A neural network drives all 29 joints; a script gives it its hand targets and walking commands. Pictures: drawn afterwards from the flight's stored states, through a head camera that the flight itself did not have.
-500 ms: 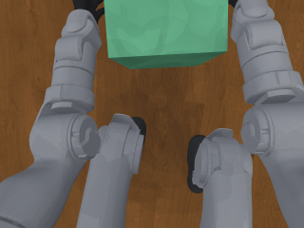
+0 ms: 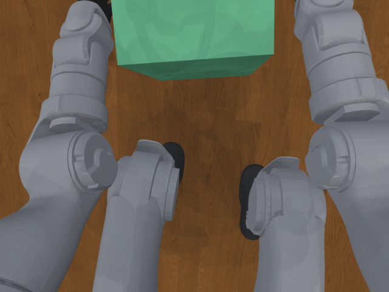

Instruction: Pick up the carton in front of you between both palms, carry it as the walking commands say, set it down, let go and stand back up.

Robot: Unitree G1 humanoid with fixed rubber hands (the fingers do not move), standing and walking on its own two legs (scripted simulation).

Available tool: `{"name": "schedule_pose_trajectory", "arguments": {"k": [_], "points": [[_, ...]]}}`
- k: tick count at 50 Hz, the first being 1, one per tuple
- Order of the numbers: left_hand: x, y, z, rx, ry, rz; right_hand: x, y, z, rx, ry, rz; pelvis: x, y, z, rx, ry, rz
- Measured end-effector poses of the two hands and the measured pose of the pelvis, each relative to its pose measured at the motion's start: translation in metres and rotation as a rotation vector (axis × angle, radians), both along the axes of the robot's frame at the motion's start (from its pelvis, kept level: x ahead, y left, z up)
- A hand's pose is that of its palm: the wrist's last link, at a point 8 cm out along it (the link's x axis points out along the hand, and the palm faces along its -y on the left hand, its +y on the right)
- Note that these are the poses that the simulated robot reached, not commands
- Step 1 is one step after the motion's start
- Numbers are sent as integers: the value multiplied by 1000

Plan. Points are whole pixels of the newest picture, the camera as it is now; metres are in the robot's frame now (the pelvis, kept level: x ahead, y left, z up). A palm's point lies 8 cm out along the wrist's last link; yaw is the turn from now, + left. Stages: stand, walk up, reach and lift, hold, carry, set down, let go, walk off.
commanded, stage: set down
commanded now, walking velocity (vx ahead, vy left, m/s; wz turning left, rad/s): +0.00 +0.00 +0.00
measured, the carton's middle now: (197, 13) +0.54 +0.06 -0.24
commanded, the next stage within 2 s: let go in 1.64 s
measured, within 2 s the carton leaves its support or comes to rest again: rests again in 0.28 s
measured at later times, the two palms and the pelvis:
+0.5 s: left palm (98, 22) +0.51 +0.22 -0.18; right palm out of the picture +0.56 -0.14 -0.20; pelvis -0.01 +0.00 +0.00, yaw +0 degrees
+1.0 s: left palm out of the picture +0.52 +0.23 -0.05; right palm out of the picture +0.59 -0.14 -0.05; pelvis +0.00 +0.01 +0.07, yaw +0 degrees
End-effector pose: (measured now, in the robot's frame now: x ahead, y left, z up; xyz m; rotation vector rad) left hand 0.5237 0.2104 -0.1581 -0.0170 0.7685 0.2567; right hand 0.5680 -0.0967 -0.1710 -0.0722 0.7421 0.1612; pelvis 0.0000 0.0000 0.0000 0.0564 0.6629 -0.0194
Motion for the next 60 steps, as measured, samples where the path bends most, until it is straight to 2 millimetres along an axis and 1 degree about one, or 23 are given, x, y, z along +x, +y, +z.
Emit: {"name": "schedule_pose_trajectory", "arguments": {"k": [5,16,19,21,23,25,28,30,32,35,39,43,48,53,60], "points": [[0,4,-4,-8,4,-5,1,1,-2,20,-13,2,1,1,-1,0,-12,3],[-1,3,-4,-7,0,-2,0,1,-5,17,-37,23,-2,1,-5,6,-49,8],[-5,3,-8,1,1,2,-3,-2,-12,-15,-30,31,-4,1,-5,8,-65,6],[-9,4,-14,17,12,9,-7,-11,-21,-50,-19,10,-6,1,-4,8,-74,4],[-14,7,-20,26,22,28,-9,-25,-27,-80,-9,-24,-6,1,-3,8,-79,2],[-18,11,-26,26,28,47,-9,-40,-28,-102,-7,-51,-6,2,-3,8,-79,0],[-18,14,-27,24,15,60,-1,-56,-20,-119,-24,-72,-5,3,-3,5,-73,-3],[-15,16,-24,24,-4,61,7,-59,-10,-117,-43,-77,-5,3,-4,4,-68,-6],[-12,18,-18,25,-28,61,16,-58,1,-109,-63,-76,-4,4,-4,3,-59,-8],[-6,20,-2,28,-66,62,26,-50,18,-98,-92,-69,-4,5,-1,1,-40,-6],[-2,22,28,27,-118,66,30,-37,44,-92,-122,-60,-4,6,9,-4,-14,8],[-3,22,61,24,-131,72,27,-34,73,-102,-119,-67,-3,7,28,-11,21,20],[-5,20,96,21,-122,76,25,-41,110,-110,-101,-82,-2,8,56,-19,71,24],[-3,17,126,27,-125,73,27,-48,142,-105,-103,-83,0,8,81,-22,113,20],[-3,21,165,38,-134,77,30,-50,179,-102,-110,-70,5,8,115,-20,155,13]]}}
